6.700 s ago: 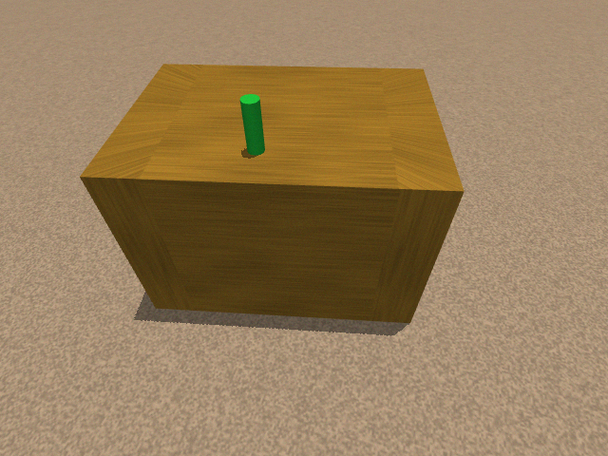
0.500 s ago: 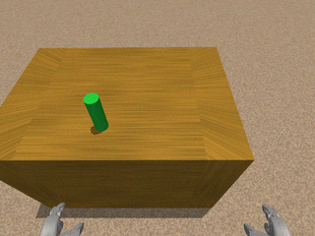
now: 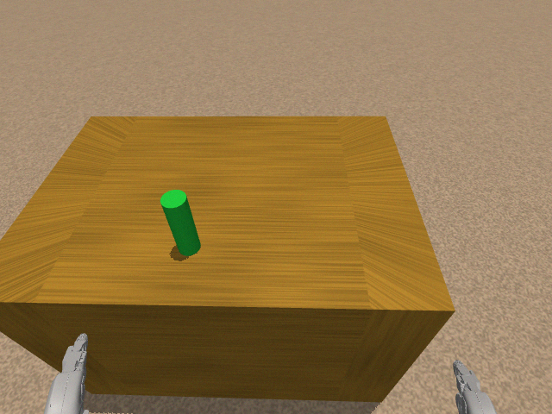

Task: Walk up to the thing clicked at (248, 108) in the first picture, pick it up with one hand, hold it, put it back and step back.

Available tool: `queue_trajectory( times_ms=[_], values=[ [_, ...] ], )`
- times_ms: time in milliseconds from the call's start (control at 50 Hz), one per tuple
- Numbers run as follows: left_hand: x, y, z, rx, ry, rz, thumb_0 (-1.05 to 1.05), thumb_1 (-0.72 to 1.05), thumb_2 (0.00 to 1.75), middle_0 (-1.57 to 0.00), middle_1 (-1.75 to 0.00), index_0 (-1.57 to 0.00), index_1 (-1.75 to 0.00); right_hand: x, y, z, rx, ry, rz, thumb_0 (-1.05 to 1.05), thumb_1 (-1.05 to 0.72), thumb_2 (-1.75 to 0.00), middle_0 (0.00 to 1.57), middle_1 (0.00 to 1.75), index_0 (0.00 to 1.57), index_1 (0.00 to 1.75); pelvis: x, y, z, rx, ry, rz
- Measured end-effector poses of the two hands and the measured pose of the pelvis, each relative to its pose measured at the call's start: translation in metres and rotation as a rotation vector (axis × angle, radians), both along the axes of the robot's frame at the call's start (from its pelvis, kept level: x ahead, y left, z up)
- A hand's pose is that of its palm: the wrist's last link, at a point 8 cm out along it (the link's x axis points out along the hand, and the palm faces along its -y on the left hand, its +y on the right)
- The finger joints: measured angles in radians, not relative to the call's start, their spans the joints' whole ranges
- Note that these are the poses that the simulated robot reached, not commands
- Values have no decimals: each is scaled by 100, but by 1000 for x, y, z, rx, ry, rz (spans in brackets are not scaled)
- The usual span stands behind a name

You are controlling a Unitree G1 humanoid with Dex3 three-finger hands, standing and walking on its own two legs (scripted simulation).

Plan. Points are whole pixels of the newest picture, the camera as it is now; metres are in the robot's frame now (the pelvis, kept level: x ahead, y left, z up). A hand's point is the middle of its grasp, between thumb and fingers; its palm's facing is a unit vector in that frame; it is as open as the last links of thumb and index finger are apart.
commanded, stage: rise first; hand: left
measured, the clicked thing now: (182, 224) +0.49 +0.22 -0.05
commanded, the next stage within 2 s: go down in 0.74 s
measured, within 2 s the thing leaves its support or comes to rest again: neither
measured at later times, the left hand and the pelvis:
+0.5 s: hand (96, 394) +0.17 +0.26 -0.01, palm faces +0.29 -0.89 -0.36, open 17.6 cm; pelvis -0.01 +0.00 +0.00, yaw +0 degrees
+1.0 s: hand (87, 382) +0.18 +0.26 +0.02, palm faces +0.32 -0.88 -0.34, open 17.6 cm; pelvis -0.01 -0.01 +0.00, yaw +1 degrees
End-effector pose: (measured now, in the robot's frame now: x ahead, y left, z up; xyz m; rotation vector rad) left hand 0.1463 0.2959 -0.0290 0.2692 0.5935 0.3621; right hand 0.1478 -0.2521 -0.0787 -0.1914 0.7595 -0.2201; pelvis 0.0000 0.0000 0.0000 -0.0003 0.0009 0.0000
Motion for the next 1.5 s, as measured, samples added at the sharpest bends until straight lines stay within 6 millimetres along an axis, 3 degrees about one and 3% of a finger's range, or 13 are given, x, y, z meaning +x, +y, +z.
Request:
queue_trajectory(
  times_ms=[420,960,1120,1360,1500],
  values=[
    [-7,2,39,56,-136,-22,-1,-56,4,-6,-6,-6,-6,-7,-6,-2,-2,5,8,-1,50,-4,6,5,6,5,-5,-3,1,0,-33,6],
    [-10,1,69,91,-293,-37,-1,-59,4,-7,-7,-7,-7,-3,1,-5,17,-11,50,-1,49,-5,6,5,6,5,-10,-6,-1,-1,-32,20],
    [12,28,70,63,-371,-13,-1,-60,3,-8,-8,-8,-7,-1,2,-4,7,-18,44,-1,49,-5,6,5,6,5,-12,-5,-5,-3,-13,33],
    [87,70,76,-107,-494,-123,-1,-57,4,-6,-7,-6,-6,-12,-2,1,-46,-32,5,-1,50,-5,6,5,6,5,-17,2,-12,-12,45,21],
    [113,85,72,-173,-525,-152,-1,-56,4,-5,-6,-6,-5,-25,-1,1,-76,-18,3,-1,50,-5,5,5,6,5,-18,8,-17,-18,88,4]
  ],
)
